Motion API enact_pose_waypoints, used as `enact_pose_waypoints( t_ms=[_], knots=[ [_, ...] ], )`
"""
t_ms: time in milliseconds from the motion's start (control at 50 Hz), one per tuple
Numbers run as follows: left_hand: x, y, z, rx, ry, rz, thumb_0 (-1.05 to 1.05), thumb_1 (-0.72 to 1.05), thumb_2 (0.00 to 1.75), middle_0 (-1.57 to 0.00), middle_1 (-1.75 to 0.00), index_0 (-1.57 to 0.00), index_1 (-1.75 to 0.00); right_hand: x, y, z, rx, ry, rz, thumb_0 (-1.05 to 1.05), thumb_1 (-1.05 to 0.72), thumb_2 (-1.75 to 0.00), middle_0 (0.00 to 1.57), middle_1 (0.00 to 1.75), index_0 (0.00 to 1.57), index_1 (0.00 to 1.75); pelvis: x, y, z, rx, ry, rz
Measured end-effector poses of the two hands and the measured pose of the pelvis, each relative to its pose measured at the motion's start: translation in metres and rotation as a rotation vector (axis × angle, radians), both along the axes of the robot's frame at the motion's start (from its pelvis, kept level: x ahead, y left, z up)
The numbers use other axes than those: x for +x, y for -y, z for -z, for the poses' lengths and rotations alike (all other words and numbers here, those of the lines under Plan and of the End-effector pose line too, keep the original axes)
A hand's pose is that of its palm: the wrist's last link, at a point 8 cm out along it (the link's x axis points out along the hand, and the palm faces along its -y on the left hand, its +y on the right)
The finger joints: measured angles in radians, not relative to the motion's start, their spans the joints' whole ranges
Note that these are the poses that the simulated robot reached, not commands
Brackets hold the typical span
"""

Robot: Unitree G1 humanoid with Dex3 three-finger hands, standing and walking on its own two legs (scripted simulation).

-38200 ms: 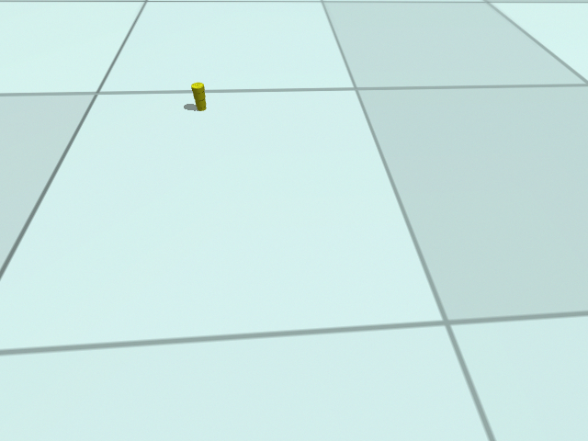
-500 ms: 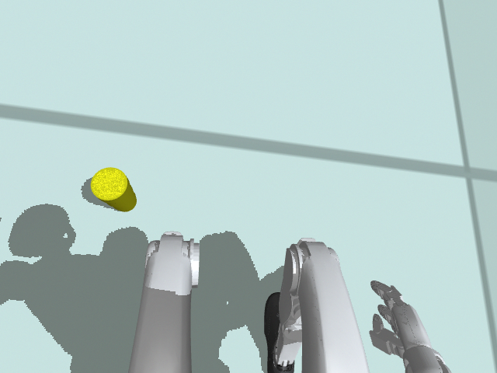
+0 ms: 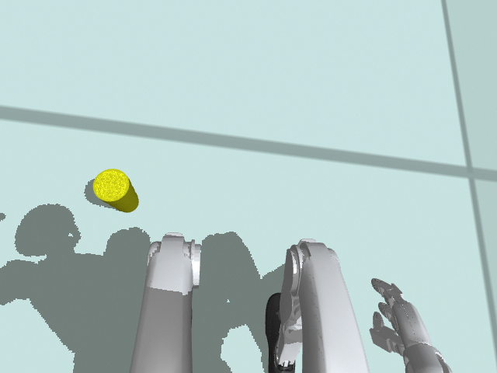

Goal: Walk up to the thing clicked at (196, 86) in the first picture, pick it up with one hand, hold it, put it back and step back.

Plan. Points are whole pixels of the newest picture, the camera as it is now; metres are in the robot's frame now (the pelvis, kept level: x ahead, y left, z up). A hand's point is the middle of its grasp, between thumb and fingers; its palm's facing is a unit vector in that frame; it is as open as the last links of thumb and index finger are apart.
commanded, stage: go down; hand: left
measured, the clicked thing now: (120, 194) +0.44 +0.30 -0.35
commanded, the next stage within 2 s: home in 0.26 s
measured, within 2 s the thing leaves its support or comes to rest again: neither
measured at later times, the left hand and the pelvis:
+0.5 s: hand out of the picture +0.31 +0.43 +0.02, palm faces +0.31 -0.94 -0.11, open 13.2 cm; pelvis +0.00 +0.00 +0.01, yaw +0 degrees
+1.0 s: hand out of the picture +0.27 +0.33 +0.10, palm faces +0.20 -0.97 -0.13, open 8.4 cm; pelvis +0.01 +0.00 +0.10, yaw +1 degrees
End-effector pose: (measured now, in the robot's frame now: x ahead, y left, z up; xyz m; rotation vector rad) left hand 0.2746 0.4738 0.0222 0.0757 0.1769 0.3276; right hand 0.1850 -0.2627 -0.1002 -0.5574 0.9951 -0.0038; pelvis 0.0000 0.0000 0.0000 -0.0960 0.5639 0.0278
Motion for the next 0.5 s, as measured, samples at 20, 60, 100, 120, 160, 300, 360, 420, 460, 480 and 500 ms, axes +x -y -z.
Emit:
enact_pose_waypoints(
  t_ms=[20,60,100,120,160,300,360,420,460,480,500],
  knots=[
    [-0.0001,0.0003,-0.0001,0.0,-0.001,0.0,0.0,-0.04,0.4,-0.1,-0.34,-0.18,-0.26,0.0,0.0002,0.0,0.0,0.0,0.001,0.01,-0.87,-0.88,0.2,0.3,0.21,0.3,0.0,0.0001,-0.0001,0.0,0.0,0.0],
    [-0.0003,0.001,-0.0002,0.0,-0.005,0.001,0.0,-0.03,0.41,-0.1,-0.35,-0.18,-0.27,0.0,0.0005,-0.0002,0.001,0.001,0.002,0.01,-0.87,-0.88,0.2,0.3,0.21,0.3,-0.0001,0.0003,-0.0004,0.0,0.001,0.0],
    [-0.0009,0.0018,-0.0001,-0.001,-0.008,0.002,0.0,-0.03,0.42,-0.11,-0.36,-0.18,-0.27,-0.0001,0.0009,-0.0002,0.001,0.002,0.003,0.01,-0.87,-0.88,0.2,0.3,0.21,0.3,-0.0003,0.0005,-0.0007,0.001,0.002,0.0],
    [-0.0012,0.0021,-0.0002,-0.001,-0.008,0.001,0.0,-0.02,0.42,-0.11,-0.36,-0.18,-0.27,-0.0003,0.001,-0.0002,0.001,0.001,0.003,0.01,-0.87,-0.88,0.2,0.3,0.21,0.3,-0.0004,0.0006,-0.0009,0.001,0.002,0.0],
    [-0.0017,0.0023,-0.0006,0.0,-0.006,-0.001,0.0,-0.02,0.42,-0.11,-0.36,-0.18,-0.28,-0.0006,0.0012,-0.0004,0.001,0.001,0.003,0.01,-0.87,-0.88,0.2,0.3,0.21,0.3,-0.0007,0.0007,-0.001,0.002,0.003,0.0],
    [-0.0028,0.0017,-0.0015,0.003,-0.008,-0.002,0.0,-0.01,0.43,-0.11,-0.37,-0.18,-0.28,-0.0015,0.0005,-0.0019,0.0,-0.001,0.003,0.01,-0.87,-0.88,0.2,0.3,0.21,0.3,-0.0007,0.0003,-0.0022,0.001,0.004,0.0],
    [-0.0031,0.0014,-0.0017,0.001,-0.011,-0.001,0.0,0.0,0.44,-0.12,-0.37,-0.19,-0.29,-0.0016,-0.0003,-0.0036,0.0,0.002,0.006,0.01,-0.87,-0.88,0.2,0.3,0.21,0.3,-0.0006,0.0001,-0.0032,0.0,0.003,0.0],
    [-0.003,0.0018,-0.002,0.002,-0.015,0.002,0.0,0.01,0.45,-0.12,-0.38,-0.19,-0.29,-0.0012,-0.0011,-0.0052,0.001,0.004,0.007,0.01,-0.87,-0.88,0.2,0.3,0.21,0.3,-0.0003,-0.0004,-0.0045,-0.001,0.002,0.0],
    [-0.0026,0.0023,-0.0021,0.001,-0.018,0.004,0.0,0.02,0.45,-0.12,-0.38,-0.19,-0.3,-0.0008,-0.0014,-0.0062,0.002,0.005,0.008,0.01,-0.87,-0.88,0.2,0.3,0.21,0.3,0.0,-0.0006,-0.0053,-0.001,0.001,0.001],
    [-0.0024,0.0024,-0.0023,0.002,-0.018,0.004,0.0,0.02,0.45,-0.13,-0.38,-0.2,-0.3,-0.0006,-0.0015,-0.0066,0.002,0.006,0.009,0.01,-0.87,-0.88,0.2,0.3,0.21,0.3,0.0002,-0.0007,-0.0057,-0.001,0.0,0.0],
    [-0.0023,0.0024,-0.0028,0.003,-0.017,0.003,0.0,0.02,0.45,-0.13,-0.39,-0.2,-0.31,-0.0003,-0.0016,-0.007,0.002,0.006,0.008,0.01,-0.87,-0.88,0.2,0.3,0.21,0.3,0.0004,-0.0008,-0.0061,-0.002,0.0,0.0]
  ],
)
